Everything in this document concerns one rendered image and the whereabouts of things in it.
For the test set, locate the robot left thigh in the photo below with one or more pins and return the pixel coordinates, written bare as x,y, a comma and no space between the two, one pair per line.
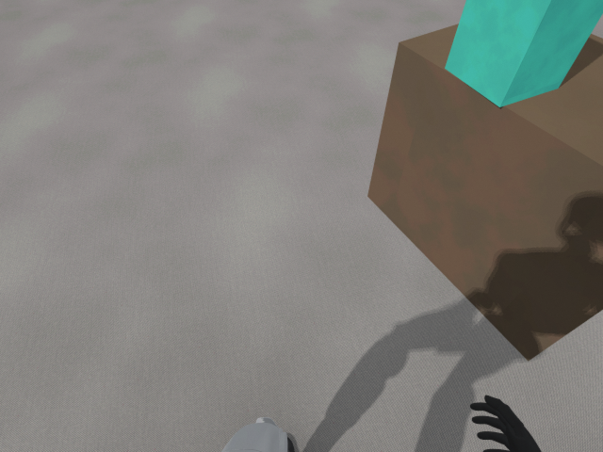
258,437

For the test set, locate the pedestal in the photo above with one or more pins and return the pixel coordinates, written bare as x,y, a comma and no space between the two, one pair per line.
507,202

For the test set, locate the carton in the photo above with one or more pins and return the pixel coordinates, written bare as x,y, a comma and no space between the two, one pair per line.
511,50

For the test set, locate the left robot shin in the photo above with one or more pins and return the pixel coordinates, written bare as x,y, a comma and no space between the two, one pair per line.
265,420

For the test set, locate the robot right hand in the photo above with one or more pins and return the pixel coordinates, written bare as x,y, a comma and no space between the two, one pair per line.
515,436

